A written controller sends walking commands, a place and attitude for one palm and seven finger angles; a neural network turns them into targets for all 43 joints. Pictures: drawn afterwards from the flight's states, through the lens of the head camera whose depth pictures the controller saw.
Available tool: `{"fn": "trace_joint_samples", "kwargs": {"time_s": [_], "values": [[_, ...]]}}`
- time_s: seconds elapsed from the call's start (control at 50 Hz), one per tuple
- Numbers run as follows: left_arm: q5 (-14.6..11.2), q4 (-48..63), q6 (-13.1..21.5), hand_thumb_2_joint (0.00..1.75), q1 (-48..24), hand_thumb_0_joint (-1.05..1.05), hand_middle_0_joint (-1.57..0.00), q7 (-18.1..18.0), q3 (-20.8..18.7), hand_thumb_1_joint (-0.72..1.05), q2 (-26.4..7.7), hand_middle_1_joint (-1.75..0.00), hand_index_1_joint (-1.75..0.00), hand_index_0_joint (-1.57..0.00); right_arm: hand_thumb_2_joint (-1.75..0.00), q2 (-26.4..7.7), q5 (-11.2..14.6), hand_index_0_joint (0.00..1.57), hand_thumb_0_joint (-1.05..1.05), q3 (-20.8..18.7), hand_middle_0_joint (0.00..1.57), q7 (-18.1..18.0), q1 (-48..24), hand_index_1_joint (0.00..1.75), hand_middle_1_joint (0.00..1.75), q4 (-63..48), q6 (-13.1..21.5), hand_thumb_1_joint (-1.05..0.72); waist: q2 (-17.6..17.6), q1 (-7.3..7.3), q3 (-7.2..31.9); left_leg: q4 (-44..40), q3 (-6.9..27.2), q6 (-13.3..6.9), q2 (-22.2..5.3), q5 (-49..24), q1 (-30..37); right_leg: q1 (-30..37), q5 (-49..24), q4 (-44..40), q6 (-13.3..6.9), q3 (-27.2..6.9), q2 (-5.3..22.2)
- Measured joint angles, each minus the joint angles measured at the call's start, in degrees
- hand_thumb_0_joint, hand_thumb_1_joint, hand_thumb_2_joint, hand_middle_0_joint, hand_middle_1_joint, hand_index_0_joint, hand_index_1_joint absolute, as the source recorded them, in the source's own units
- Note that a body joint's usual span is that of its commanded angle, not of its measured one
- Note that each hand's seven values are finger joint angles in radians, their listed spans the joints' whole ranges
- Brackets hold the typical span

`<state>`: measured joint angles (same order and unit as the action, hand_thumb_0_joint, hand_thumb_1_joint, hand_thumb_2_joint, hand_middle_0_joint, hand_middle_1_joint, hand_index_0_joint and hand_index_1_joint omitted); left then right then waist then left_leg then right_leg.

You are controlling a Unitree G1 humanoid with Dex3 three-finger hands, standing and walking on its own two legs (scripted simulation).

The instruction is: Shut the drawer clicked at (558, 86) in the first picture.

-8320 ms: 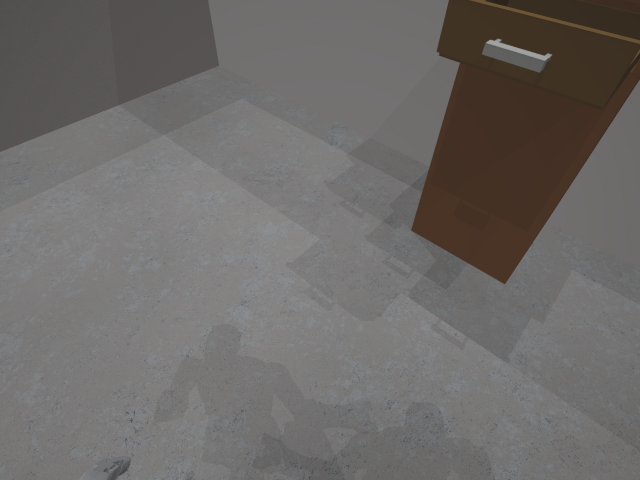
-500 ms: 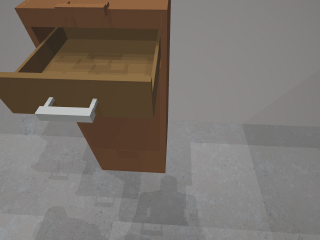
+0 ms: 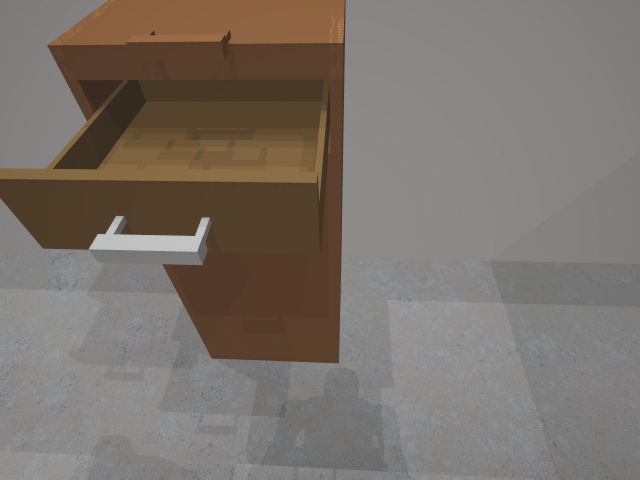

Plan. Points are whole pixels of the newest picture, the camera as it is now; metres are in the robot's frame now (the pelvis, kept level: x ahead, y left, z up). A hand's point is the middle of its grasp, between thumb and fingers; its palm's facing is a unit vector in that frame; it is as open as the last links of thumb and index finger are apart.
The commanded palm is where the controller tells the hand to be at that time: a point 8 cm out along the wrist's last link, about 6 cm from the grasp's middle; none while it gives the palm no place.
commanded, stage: raise the hand and make a fist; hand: left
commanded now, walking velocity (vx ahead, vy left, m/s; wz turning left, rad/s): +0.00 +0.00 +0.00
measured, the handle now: (155, 236) +0.35 +0.22 +0.14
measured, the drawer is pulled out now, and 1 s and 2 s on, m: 0.24 0.24 0.24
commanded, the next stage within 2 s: bring the fist close to the handle in 1.92 s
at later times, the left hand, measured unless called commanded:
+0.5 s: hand out of the picture +0.12 +0.17 +0.00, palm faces +0.11 -0.99 -0.04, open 5.7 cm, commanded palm +0.11 +0.22 +0.03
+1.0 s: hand (125, 401) +0.17 +0.19 +0.13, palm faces +0.09 -0.99 -0.13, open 3.4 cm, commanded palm +0.12 +0.23 +0.14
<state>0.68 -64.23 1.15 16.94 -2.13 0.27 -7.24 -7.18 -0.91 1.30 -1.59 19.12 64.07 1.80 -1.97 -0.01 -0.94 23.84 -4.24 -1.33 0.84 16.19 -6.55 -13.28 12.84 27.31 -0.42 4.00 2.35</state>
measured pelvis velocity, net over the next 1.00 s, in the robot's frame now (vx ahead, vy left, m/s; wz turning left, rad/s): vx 0.00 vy -0.01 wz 0.03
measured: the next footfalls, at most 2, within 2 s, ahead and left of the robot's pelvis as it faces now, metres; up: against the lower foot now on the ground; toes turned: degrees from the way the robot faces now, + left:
none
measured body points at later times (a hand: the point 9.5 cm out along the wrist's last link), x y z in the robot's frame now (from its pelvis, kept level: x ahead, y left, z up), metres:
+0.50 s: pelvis -0.01 -0.02 -0.04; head +0.00 -0.01 +0.41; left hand +0.11 +0.22 +0.01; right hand +0.25 -0.25 -0.03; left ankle -0.03 +0.10 -0.74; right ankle +0.02 -0.11 -0.74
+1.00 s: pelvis +0.00 -0.01 -0.02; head -0.01 -0.02 +0.43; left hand +0.15 +0.24 +0.14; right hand +0.17 -0.24 -0.08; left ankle -0.04 +0.10 -0.74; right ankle +0.02 -0.11 -0.74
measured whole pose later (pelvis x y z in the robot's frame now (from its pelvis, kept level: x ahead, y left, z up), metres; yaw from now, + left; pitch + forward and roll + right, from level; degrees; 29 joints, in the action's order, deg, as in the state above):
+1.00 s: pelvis +0.00 -0.01 -0.02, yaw +2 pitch +1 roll -1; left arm -17.3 28.9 4.4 34.0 12.4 -14.4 -14.6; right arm -14.6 3.7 1.4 -2.8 18.6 33.5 18.5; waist -2.8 -2.1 3.7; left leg 37.8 -1.9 -0.4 -1.5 23.0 -15.5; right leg -19.3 17.6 36.2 -1.2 6.2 1.0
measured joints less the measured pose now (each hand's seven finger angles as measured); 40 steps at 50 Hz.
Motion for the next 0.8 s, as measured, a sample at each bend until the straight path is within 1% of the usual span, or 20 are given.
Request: {"fn": "trace_joint_samples", "kwargs": {"time_s": [0.04,0.06,0.08,0.12,0.18,0.22,0.26,0.32,0.34,0.36,0.38,0.42,0.46,0.5,0.56,0.6,0.64,0.68,0.74,0.8], "values": [[0.1,-0.1,0.2,0.90,0.2,0.01,-0.20,-0.4,0.2,0.93,0.2,-0.30,-0.30,-0.19,-0.90,-0.4,0.2,0.20,0.00,-0.1,0.20,0.1,-0.4,0.30,0.30,-0.1,-0.2,-0.91,0.1,-0.11,-0.3,1.0,0.1,0.1,-0.4,0.3,-0.8,-0.3,0.0,0.0,0.0,0.2,-0.3],[-2.0,8.3,-3.5,0.90,3.0,0.02,-0.20,-0.8,-0.4,0.94,-0.1,-0.30,-0.30,-0.20,-0.90,-0.6,1.0,0.20,0.00,0.1,0.20,0.0,0.0,0.30,0.30,-2.3,0.2,-0.91,0.6,-0.14,-0.8,2.0,0.1,0.2,-0.6,0.8,-1.4,-0.8,0.1,0.6,-0.1,0.2,-0.5],[-3.5,18.8,-5.4,0.90,6.6,0.03,-0.20,-1.4,-1.0,0.95,-0.9,-0.30,-0.30,-0.20,-0.90,-1.1,1.2,0.20,0.01,0.5,0.20,-1.1,1.0,0.30,0.30,-4.5,2.3,-0.92,1.1,-0.52,-1.0,2.3,-0.1,0.2,-0.6,1.0,-1.5,-1.0,0.3,1.2,-0.2,0.0,-0.5],[-5.6,35.1,-3.1,0.90,10.9,0.04,-0.21,-3.9,-0.7,0.97,-2.4,-0.31,-0.31,-0.21,-0.90,-3.0,2.3,0.20,0.02,-0.2,0.20,-2.5,2.7,0.30,0.30,-7.7,7.9,-0.93,1.2,-1.12,0.0,3.0,0.1,0.3,-0.5,1.4,-2.1,-1.7,1.0,2.2,-0.3,0.1,-0.2],[-8.0,53.0,-1.1,0.90,11.3,0.04,-0.24,-5.3,-0.2,0.96,-2.6,-0.34,-0.34,-0.23,-0.90,-6.9,3.3,0.20,0.03,-1.5,0.20,-3.4,2.1,0.30,0.30,-12.7,13.3,-0.93,-0.4,-0.24,1.6,4.9,1.2,0.1,0.0,2.0,-3.6,-2.3,1.7,3.3,0.0,1.2,0.4],[-8.4,60.5,3.1,0.90,9.3,0.04,-0.26,-4.0,-0.9,0.96,-2.1,-0.36,-0.36,-0.25,-0.90,-8.6,3.0,0.20,0.03,-2.5,0.20,-3.3,-0.2,0.30,0.30,-16.3,15.5,-0.93,-0.9,0.77,3.3,6.8,1.5,-0.1,0.1,2.7,-5.7,-4.2,2.3,4.9,0.0,1.5,0.7],[-9.4,64.8,9.3,0.90,7.3,0.03,-0.28,-0.4,-2.1,0.95,-1.4,-0.39,-0.39,-0.28,-0.90,-9.0,2.6,0.20,0.02,-3.5,0.20,-2.4,-3.0,0.30,0.30,-20.3,16.7,-0.92,-0.1,1.19,5.4,9.3,1.1,0.1,0.0,3.6,-8.6,-7.5,3.2,7.7,-0.1,1.1,0.7],[-11.8,67.1,19.7,0.90,7.5,0.02,-0.33,8.8,-3.7,0.93,-0.1,-0.45,-0.45,-0.33,-0.90,-8.1,2.1,0.19,0.02,-4.7,0.20,0.1,-7.5,0.30,0.30,-26.3,16.5,-0.92,2.2,1.33,6.8,14.2,0.3,0.7,-1.0,5.9,-12.8,-12.1,5.1,12.5,-0.8,0.2,0.0],[-12.1,67.4,22.0,0.90,8.5,0.01,-0.35,12.1,-3.9,0.93,0.0,-0.47,-0.47,-0.35,-0.90,-7.9,2.0,0.19,0.02,-4.9,0.20,0.9,-8.8,0.30,0.30,-28.5,16.0,-0.92,2.8,1.29,6.7,15.9,0.2,0.9,-1.3,6.8,-13.8,-13.1,5.8,14.0,-1.1,0.1,-0.3],[-12.1,67.7,23.2,0.90,10.0,0.01,-0.37,14.7,-4.1,0.93,-0.3,-0.49,-0.49,-0.37,-0.90,-7.9,2.0,0.19,0.02,-5.0,0.20,1.5,-9.8,0.30,0.30,-30.8,15.4,-0.92,3.4,1.07,6.4,17.5,0.2,1.1,-1.6,7.6,-14.8,-14.1,6.4,15.4,-1.3,0.1,-0.5],[-11.9,68.3,23.0,0.90,11.9,0.01,-0.39,16.5,-4.2,0.92,-0.8,-0.51,-0.51,-0.39,-0.90,-7.9,2.1,0.19,0.02,-5.1,0.20,1.8,-10.7,0.30,0.30,-32.9,14.7,-0.91,3.8,0.70,6.1,18.9,0.2,1.2,-1.9,8.3,-15.5,-14.8,7.0,16.6,-1.5,0.1,-0.7],[-11.8,69.6,20.6,0.90,16.2,0.01,-0.43,18.1,-4.5,0.91,-2.3,-0.55,-0.55,-0.43,-0.90,-8.2,2.3,0.19,0.01,-5.3,0.20,1.8,-11.8,0.30,0.30,-36.5,13.1,-0.91,4.3,-0.44,5.6,20.9,0.5,1.5,-2.2,9.3,-16.7,-15.9,8.0,18.4,-1.7,0.3,-0.8],[-12.2,70.9,18.2,0.90,20.3,0.01,-0.47,17.4,-5.5,0.91,-3.5,-0.59,-0.59,-0.47,-0.90,-8.2,2.4,0.19,0.01,-5.4,0.20,1.3,-12.2,0.30,0.30,-38.9,11.7,-0.91,4.2,-1.79,5.3,22.2,1.2,1.5,-2.3,10.0,-17.7,-16.4,8.7,19.4,-1.8,1.0,-0.8],[-12.9,72.5,17.4,0.90,23.2,0.01,-0.51,15.5,-7.1,0.90,-4.1,-0.63,-0.63,-0.51,-0.90,-8.1,2.3,0.19,0.01,-5.3,0.20,0.8,-11.7,0.30,0.30,-40.0,11.2,-0.91,3.6,-3.24,5.3,23.3,2.3,1.6,-2.4,10.4,-18.5,-16.4,9.0,19.6,-1.9,2.1,-0.8],[-14.2,76.0,20.4,0.90,24.0,0.02,-0.57,13.3,-9.5,0.90,-4.1,-0.70,-0.70,-0.57,-0.90,-7.5,2.1,0.19,0.01,-3.8,0.20,0.3,-10.4,0.30,0.30,-39.2,11.7,-0.91,2.4,-4.89,5.4,25.0,4.2,1.7,-2.6,10.9,-19.8,-16.2,9.3,19.7,-1.9,4.0,-0.8],[-15.0,78.0,23.4,0.90,21.4,0.02,-0.61,13.9,-9.5,0.90,-3.5,-0.74,-0.74,-0.60,-0.90,-7.2,2.2,0.19,0.01,-2.0,0.20,0.1,-10.0,0.30,0.30,-37.4,12.8,-0.91,1.3,-5.29,4.8,26.3,5.5,1.7,-2.5,11.2,-20.6,-16.0,9.4,19.9,-1.9,5.2,-0.6],[-15.2,79.3,24.4,0.90,16.6,0.02,-0.65,16.2,-8.1,0.91,-3.1,-0.78,-0.78,-0.64,-0.90,-6.6,2.4,0.20,0.01,0.0,0.20,-0.1,-9.6,0.30,0.30,-35.4,13.8,-0.91,0.2,-5.21,4.0,27.1,6.2,1.6,-2.4,11.2,-21.0,-15.8,9.3,19.9,-1.9,5.9,-0.5],[-14.5,79.9,22.5,0.90,11.5,0.02,-0.68,18.9,-6.3,0.91,-3.7,-0.83,-0.83,-0.68,-0.90,-5.4,2.7,0.20,0.01,1.6,0.20,-0.3,-8.9,0.30,0.30,-33.5,14.3,-0.91,-0.5,-4.55,3.7,26.7,6.3,1.7,-2.4,10.9,-20.8,-15.5,8.9,19.3,-1.9,6.0,-0.6],[-13.4,79.7,14.8,0.90,6.9,0.02,-0.74,21.4,-5.3,0.90,-6.2,-0.89,-0.89,-0.74,-0.90,-3.4,3.4,0.20,0.01,3.2,0.20,-0.6,-7.2,0.31,0.30,-31.7,13.9,-0.90,-1.1,-2.53,4.0,24.1,5.0,1.6,-2.5,9.9,-18.8,-14.3,7.8,17.3,-1.7,4.8,-0.8],[-14.8,80.2,5.9,0.90,7.1,0.02,-0.81,20.0,-7.3,0.90,-8.0,-0.96,-0.96,-0.81,-0.90,-2.4,4.0,0.20,0.01,3.3,0.20,-1.4,-5.0,0.31,0.30,-31.2,12.8,-0.90,-1.3,-0.35,4.6,20.1,3.1,1.3,-2.4,8.7,-15.4,-12.3,6.7,14.8,-1.4,2.9,-1.0]]}}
